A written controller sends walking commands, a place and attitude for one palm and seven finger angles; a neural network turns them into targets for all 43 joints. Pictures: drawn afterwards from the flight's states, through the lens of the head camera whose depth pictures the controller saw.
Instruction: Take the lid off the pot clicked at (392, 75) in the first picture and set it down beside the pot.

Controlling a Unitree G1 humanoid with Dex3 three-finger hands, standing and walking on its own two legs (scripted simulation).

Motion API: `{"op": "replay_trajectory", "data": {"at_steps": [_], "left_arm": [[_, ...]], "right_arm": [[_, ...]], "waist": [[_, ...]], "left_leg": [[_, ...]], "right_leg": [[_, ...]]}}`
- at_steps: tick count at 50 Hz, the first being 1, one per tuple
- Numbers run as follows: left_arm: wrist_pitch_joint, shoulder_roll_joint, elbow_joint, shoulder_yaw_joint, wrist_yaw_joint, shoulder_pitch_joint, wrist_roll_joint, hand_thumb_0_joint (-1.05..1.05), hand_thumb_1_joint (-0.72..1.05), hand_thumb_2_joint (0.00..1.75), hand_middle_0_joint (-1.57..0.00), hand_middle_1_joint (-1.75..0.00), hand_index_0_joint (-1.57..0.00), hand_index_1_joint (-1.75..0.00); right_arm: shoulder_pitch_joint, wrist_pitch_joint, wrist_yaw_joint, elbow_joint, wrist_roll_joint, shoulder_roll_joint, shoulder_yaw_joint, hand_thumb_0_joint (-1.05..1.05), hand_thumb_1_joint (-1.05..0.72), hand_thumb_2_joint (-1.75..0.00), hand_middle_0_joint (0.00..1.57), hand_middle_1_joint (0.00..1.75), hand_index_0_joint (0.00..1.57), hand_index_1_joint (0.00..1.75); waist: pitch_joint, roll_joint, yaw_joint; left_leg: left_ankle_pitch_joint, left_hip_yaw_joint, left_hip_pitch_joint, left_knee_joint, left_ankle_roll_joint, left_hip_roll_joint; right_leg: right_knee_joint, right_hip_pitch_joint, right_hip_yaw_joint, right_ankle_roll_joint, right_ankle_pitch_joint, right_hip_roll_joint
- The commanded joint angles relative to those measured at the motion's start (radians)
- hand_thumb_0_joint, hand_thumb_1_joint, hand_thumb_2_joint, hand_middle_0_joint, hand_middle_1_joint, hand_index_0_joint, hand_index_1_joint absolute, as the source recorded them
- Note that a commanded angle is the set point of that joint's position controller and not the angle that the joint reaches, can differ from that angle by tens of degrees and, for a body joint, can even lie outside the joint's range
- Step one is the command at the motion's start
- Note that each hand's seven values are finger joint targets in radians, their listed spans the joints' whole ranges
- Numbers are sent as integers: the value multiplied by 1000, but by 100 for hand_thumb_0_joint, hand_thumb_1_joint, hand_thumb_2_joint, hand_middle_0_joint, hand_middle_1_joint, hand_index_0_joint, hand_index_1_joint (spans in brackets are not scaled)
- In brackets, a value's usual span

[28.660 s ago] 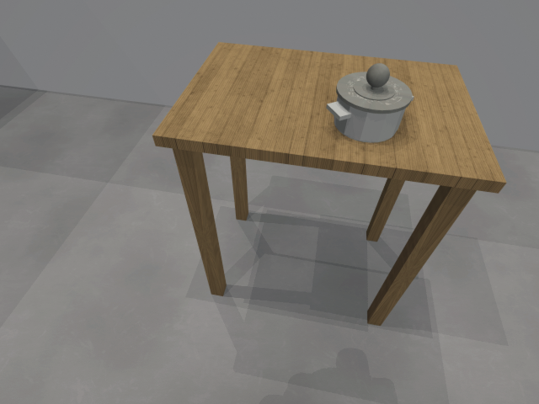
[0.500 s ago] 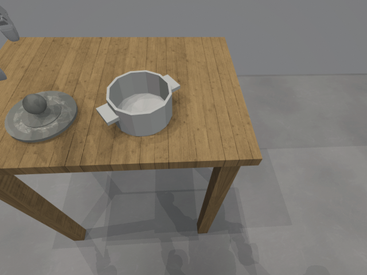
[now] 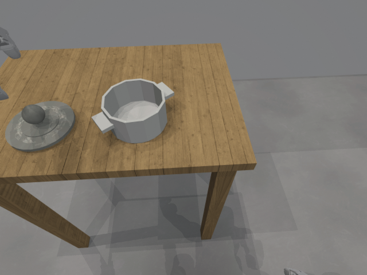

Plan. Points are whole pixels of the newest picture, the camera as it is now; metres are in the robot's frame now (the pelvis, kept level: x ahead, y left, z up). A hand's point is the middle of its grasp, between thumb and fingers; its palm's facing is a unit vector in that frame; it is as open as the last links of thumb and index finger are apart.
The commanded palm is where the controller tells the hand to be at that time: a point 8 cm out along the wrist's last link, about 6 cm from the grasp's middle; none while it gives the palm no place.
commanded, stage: draw the hand back to the body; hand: left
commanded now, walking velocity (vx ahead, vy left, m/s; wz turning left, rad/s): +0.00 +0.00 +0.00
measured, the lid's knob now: (33, 114) +0.46 +0.35 +0.09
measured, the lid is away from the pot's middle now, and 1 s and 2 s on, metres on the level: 0.24 0.24 0.24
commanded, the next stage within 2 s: step back with the hand held close in 1.94 s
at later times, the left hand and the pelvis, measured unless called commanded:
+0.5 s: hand out of the picture +0.39 +0.27 +0.28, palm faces +0.49 -0.84 -0.23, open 10.8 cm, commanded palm +0.32 +0.31 +0.28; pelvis +0.00 -0.02 +0.01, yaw -1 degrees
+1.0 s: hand out of the picture +0.30 +0.24 +0.28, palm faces +0.53 -0.82 -0.21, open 8.5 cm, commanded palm +0.24 +0.27 +0.27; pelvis +0.00 -0.05 +0.01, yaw -1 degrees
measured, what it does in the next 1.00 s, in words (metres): shifts its weight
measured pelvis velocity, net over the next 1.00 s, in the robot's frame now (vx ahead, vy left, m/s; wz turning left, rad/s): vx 0.00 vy -0.05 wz -0.02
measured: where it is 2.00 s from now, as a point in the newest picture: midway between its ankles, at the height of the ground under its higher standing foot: outside the picture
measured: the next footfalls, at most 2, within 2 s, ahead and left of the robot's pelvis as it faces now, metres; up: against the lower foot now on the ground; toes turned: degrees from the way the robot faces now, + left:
none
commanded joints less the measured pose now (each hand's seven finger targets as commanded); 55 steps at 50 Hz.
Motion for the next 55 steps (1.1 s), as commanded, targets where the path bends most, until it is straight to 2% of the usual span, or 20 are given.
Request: {"op": "replay_trajectory", "data": {"at_steps": [1,2,5,8,9,10,11,13,14,17,19,25,28,31,34,38,39,42,48,55], "left_arm": [[21,346,-265,117,41,-399,-14,0,-10,83,-43,-70,-43,-70],[22,332,-271,114,42,-357,-23,0,-10,83,-43,-70,-43,-70],[33,311,-310,107,40,-346,-31,0,-10,83,-43,-70,-43,-70],[42,286,-410,101,42,-319,-43,0,-10,83,-43,-70,-43,-70],[-77,40,-505,300,234,-404,-671,0,-10,83,-43,-70,-43,-70],[-100,-3,-383,238,329,-243,-715,0,-10,83,-43,-70,-43,-70],[-115,-27,-376,273,396,-196,-808,0,-10,83,-43,-70,-43,-70],[-137,14,-383,346,482,-154,-896,0,-10,83,-43,-70,-43,-70],[-153,33,-459,370,513,-195,-917,0,-10,83,-43,-70,-43,-70],[-187,2,-599,387,575,-208,-946,0,-2,83,-42,-67,-42,-67],[-198,15,-638,446,604,-102,-954,0,3,84,-40,-65,-40,-65],[-204,-21,-710,503,622,139,-987,0,18,85,-37,-59,-37,-59],[-201,-64,-759,471,617,152,-995,0,25,85,-35,-56,-35,-56],[-202,-40,-830,522,622,236,-1002,0,33,86,-33,-53,-33,-53],[-198,-86,-852,493,621,262,-1010,0,40,86,-32,-50,-32,-50],[-200,-62,-890,548,623,357,-1024,0,50,87,-29,-46,-29,-46],[-206,-80,-929,536,620,362,-1025,0,53,87,-29,-45,-29,-45],[-208,-138,-948,503,618,391,-1030,0,60,88,-27,-42,-27,-42],[-206,-149,-986,517,619,460,-1042,0,75,89,-24,-36,-24,-36],[-216,-188,-1084,528,622,562,-1050,0,90,90,-20,-30,-20,-30]], "right_arm": [[-59,-37,-8,-127,-1,-141,-48,0,-90,-90,20,30,20,30],[-67,-43,-9,-133,2,-146,-48,0,-90,-90,20,30,20,30],[-91,-42,-10,-132,0,-135,-41,0,-90,-90,20,30,20,30],[-122,-52,-7,-144,-1,-126,-40,0,-90,-90,20,30,20,30],[34,-132,-10,-216,-4,-68,-48,0,-90,-90,20,30,20,30],[-14,-156,-23,-178,-15,-98,-26,0,-90,-90,20,30,20,30],[-18,-170,-36,-176,-18,-109,-29,0,-90,-90,20,30,20,30],[-39,-186,-54,-142,-26,-124,-23,0,-90,-90,20,30,20,30],[-50,-202,-56,-136,-29,-127,-22,0,-90,-90,20,30,20,30],[-71,-250,-52,-110,-46,-114,-18,0,-90,-90,20,30,20,30],[-73,-274,-46,-104,-56,-109,-19,0,-90,-90,20,30,20,30],[-93,-308,-31,-89,-65,-112,-37,0,-90,-90,20,30,20,30],[-111,-314,-28,-81,-59,-111,-41,0,-90,-90,20,30,20,30],[-124,-324,-29,-84,-60,-109,-47,0,-90,-90,20,30,20,30],[-138,-330,-32,-75,-58,-106,-49,0,-90,-90,20,30,20,30],[-161,-335,-36,-69,-63,-103,-50,0,-90,-90,20,30,20,30],[-171,-340,-34,-73,-63,-97,-49,0,-90,-90,20,30,20,30],[-181,-350,-34,-66,-65,-87,-48,0,-90,-90,20,30,20,30],[-206,-359,-40,-62,-72,-75,-43,0,-90,-90,20,30,20,30],[-231,-373,-42,-60,-82,-56,-40,0,-90,-90,20,30,20,30]], "waist": [[-397,56,27],[-384,88,28],[-354,41,29],[-370,86,40],[-262,62,7],[-213,40,18],[-200,-28,25],[-175,-109,44],[-203,-45,46],[-213,139,52],[-235,180,71],[-248,33,92],[-206,45,84],[-240,50,100],[-197,34,93],[-176,-16,105],[-187,21,108],[-143,-2,102],[-87,-19,109],[-106,-7,124]], "left_leg": [[563,-77,323,-1,10,27],[592,-80,337,-1,8,28],[518,-80,318,-15,8,26],[535,-97,359,-21,1,29],[385,-97,502,-57,-39,93],[281,-155,522,-96,-45,115],[209,-156,484,-129,-43,118],[113,-106,388,-156,-25,96],[144,-93,397,-159,-28,90],[222,-92,449,-164,-47,93],[324,-89,463,-166,-58,92],[484,-30,432,-148,-40,88],[468,-16,424,-150,-33,82],[497,-5,436,-143,-27,72],[449,2,432,-148,-22,67],[389,15,404,-149,-17,58],[399,17,415,-146,-17,55],[376,18,423,-149,-16,55],[281,20,419,-162,-13,50],[273,19,428,-168,-14,46]], "right_leg": [[-23,82,-10,-34,299,27],[-29,68,-14,-40,303,29],[-33,74,-15,-36,276,23],[-37,73,-13,-42,249,20],[-78,-47,-29,-65,163,18],[-89,-44,-8,-69,92,20],[-103,-10,-5,-65,90,20],[-123,85,5,-57,127,18],[-126,116,10,-57,155,13],[-143,133,14,-62,176,14],[-141,180,8,-63,225,15],[-136,288,12,-46,391,10],[-146,278,16,-41,404,8],[-137,314,22,-36,462,3],[-147,291,22,-32,446,3],[-150,317,31,-24,477,-8],[-148,322,35,-24,490,-10],[-163,292,29,-22,456,-3],[-195,262,43,-17,368,-6],[-200,290,53,-17,371,-12]]}}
